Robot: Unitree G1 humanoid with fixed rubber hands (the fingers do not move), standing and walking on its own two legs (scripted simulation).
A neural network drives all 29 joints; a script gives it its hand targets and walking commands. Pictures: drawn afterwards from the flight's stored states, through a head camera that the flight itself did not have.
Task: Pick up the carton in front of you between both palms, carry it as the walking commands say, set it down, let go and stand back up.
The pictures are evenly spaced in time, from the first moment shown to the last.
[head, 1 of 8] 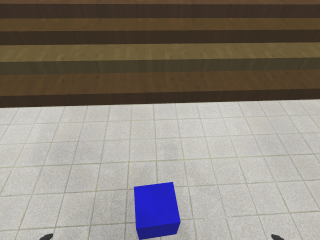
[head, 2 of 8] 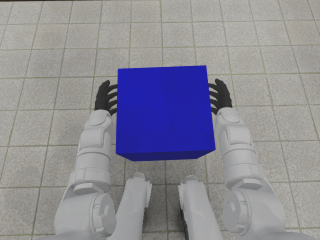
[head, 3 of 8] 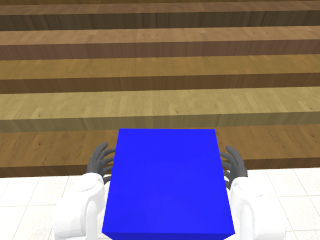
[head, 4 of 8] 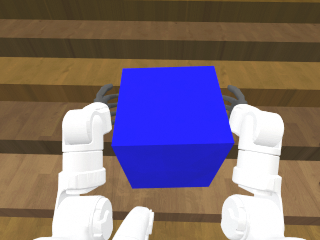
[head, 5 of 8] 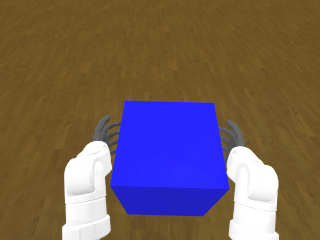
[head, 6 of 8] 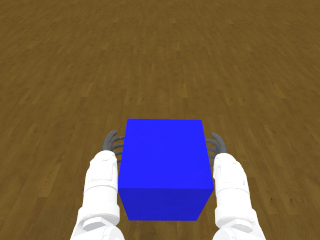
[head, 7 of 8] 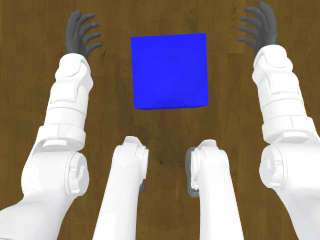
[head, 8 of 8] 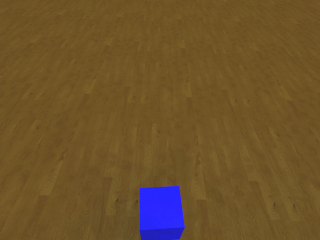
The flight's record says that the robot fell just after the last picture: no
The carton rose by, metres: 1.86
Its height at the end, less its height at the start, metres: +1.10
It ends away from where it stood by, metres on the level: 4.55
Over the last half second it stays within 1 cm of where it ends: yes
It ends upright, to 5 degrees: yes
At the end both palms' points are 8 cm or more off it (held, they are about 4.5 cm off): yes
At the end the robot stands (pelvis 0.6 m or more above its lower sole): yes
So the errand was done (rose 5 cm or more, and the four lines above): yes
